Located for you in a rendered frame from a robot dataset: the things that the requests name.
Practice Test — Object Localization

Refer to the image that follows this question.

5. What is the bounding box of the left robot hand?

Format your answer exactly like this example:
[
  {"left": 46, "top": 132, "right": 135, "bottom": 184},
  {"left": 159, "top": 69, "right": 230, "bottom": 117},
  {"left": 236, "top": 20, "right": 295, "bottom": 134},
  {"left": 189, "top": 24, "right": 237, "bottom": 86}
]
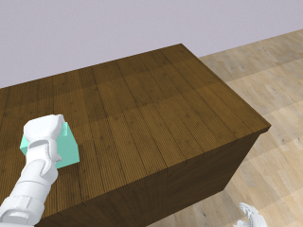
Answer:
[{"left": 24, "top": 114, "right": 65, "bottom": 163}]

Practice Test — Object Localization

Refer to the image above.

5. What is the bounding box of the sponge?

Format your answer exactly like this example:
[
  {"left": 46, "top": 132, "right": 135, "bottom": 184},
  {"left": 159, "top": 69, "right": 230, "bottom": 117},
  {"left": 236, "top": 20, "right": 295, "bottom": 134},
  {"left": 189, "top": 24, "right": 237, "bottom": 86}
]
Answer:
[{"left": 20, "top": 122, "right": 80, "bottom": 169}]

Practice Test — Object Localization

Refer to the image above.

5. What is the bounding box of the table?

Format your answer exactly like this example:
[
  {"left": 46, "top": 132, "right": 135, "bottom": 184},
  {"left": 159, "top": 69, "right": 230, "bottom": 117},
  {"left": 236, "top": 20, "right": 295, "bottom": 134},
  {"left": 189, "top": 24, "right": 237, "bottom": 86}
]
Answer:
[{"left": 0, "top": 44, "right": 272, "bottom": 227}]

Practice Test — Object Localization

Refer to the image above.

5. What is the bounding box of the right robot hand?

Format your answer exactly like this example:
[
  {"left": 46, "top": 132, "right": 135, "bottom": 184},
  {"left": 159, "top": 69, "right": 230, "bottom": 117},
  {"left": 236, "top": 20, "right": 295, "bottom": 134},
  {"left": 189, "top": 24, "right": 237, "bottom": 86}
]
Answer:
[{"left": 233, "top": 202, "right": 268, "bottom": 227}]

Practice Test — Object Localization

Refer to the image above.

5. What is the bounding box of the left robot forearm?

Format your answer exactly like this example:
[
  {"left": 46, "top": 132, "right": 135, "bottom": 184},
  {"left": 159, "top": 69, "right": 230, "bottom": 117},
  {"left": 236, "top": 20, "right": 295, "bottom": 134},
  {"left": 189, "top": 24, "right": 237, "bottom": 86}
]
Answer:
[{"left": 0, "top": 137, "right": 59, "bottom": 226}]

